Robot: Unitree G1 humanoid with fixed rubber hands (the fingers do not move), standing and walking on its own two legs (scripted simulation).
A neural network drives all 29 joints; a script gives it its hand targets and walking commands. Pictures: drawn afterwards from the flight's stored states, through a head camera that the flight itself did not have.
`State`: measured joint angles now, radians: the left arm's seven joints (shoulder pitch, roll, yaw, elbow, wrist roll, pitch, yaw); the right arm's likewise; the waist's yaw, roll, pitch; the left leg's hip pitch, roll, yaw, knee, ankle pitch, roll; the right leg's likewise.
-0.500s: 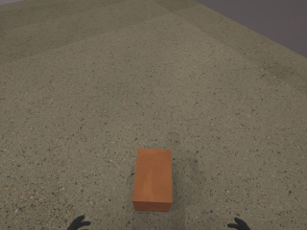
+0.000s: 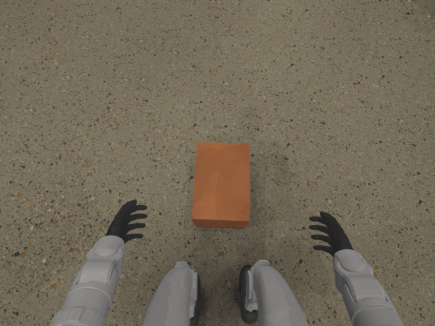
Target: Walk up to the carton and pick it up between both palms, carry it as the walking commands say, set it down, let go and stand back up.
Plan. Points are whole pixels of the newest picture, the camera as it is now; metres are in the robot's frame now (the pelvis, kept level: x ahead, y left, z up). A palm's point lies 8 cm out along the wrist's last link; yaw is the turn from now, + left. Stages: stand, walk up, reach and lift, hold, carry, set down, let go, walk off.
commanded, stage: reach and lift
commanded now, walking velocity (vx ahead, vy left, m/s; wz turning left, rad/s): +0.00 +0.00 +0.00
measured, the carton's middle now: (221, 187) +0.49 +0.01 -0.61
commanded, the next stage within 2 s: none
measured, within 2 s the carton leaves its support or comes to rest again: neither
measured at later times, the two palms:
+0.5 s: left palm (145, 173) +0.40 +0.20 -0.17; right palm (308, 181) +0.40 -0.19 -0.18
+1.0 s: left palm (157, 151) +0.47 +0.19 -0.20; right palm (290, 164) +0.45 -0.16 -0.21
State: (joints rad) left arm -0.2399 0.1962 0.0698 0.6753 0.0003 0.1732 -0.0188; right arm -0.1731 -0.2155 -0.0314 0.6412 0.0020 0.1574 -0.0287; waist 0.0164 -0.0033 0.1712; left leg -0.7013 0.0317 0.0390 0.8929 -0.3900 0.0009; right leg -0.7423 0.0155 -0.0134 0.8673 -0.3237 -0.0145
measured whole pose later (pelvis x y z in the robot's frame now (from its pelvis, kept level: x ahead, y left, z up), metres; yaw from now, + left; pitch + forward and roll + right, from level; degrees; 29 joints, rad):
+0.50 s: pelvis -0.02 -0.01 -0.05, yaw +1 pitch +28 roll +1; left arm -0.87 0.24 0.19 0.86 0.00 0.15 -0.02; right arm -0.81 -0.21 -0.13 0.79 0.01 0.17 -0.14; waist 0.02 -0.03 0.18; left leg -1.17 0.03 0.04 1.07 -0.39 0.00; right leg -1.22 0.01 -0.01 1.05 -0.32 -0.03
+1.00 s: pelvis -0.07 +0.00 -0.07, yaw +1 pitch +26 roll +1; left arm -1.34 0.32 0.20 0.87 -0.03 0.19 0.09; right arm -1.24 -0.22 -0.19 0.74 0.08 0.19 -0.20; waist -0.01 -0.02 0.49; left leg -1.27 0.02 0.04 1.18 -0.35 0.01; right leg -1.31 0.01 0.02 1.14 -0.28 0.00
